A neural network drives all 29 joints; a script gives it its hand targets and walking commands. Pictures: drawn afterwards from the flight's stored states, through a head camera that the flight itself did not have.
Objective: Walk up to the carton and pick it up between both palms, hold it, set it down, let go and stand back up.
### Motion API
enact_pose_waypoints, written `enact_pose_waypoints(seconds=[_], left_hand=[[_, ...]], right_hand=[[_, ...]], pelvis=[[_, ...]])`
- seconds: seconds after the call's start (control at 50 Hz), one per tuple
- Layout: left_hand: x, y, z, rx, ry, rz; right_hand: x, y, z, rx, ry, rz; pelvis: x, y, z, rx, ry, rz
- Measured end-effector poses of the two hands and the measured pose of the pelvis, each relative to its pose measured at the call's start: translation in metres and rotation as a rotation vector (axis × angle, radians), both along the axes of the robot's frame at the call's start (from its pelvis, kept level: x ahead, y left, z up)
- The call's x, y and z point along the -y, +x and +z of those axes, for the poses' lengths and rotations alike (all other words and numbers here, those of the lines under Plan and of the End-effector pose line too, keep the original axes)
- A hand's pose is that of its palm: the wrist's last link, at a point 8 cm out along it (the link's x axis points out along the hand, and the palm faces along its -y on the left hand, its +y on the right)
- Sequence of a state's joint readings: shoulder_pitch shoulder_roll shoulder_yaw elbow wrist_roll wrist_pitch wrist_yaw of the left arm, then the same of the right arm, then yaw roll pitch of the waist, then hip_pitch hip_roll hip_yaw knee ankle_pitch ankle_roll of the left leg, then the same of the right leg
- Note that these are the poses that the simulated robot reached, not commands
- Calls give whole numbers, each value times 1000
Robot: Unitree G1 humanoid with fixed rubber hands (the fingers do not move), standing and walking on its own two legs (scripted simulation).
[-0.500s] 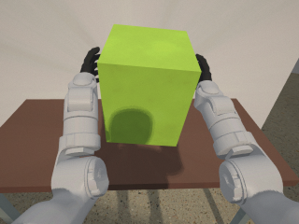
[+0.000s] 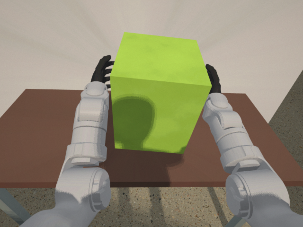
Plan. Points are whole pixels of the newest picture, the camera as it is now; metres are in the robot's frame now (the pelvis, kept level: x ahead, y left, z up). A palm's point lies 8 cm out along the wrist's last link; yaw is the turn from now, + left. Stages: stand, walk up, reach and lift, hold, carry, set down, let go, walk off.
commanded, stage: set down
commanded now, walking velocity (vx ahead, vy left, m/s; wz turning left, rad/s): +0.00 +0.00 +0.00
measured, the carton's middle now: (154, 95) +0.42 +0.00 +0.17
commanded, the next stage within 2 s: none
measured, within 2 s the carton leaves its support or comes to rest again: neither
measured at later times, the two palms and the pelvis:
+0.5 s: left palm (104, 94) +0.42 +0.14 +0.18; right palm (209, 104) +0.39 -0.15 +0.17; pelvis +0.00 +0.00 +0.00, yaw -1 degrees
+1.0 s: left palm (109, 99) +0.44 +0.13 +0.15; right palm (209, 109) +0.40 -0.16 +0.14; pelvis +0.01 +0.00 +0.00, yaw -2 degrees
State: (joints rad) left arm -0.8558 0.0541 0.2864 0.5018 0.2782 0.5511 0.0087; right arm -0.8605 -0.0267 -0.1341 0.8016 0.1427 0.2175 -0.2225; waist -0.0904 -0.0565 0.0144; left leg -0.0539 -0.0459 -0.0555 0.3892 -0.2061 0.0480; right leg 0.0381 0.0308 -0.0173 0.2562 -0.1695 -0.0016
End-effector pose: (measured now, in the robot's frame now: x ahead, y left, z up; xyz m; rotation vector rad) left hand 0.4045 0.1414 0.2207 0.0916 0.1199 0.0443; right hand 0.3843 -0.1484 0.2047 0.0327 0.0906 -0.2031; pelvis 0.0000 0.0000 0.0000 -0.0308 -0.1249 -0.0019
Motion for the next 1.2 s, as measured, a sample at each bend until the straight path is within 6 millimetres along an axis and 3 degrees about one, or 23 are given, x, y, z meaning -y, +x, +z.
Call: enact_pose_waypoints(seconds=[0.36, 0.68, 1.2], left_hand=[[2, 9, -32, -65, 13, -18], [11, 23, -46, -92, -10, -43], [14, 41, -78, -140, -35, -72]], right_hand=[[1, 2, -33, -56, 20, -26], [10, 9, -39, -81, 19, -53], [12, 16, -71, -125, 30, -89]], pelvis=[[-6, 2, 1, -21, -1, -10], [-1, 6, 2, -62, 5, -24], [0, 13, 2, -133, 9, -40]])
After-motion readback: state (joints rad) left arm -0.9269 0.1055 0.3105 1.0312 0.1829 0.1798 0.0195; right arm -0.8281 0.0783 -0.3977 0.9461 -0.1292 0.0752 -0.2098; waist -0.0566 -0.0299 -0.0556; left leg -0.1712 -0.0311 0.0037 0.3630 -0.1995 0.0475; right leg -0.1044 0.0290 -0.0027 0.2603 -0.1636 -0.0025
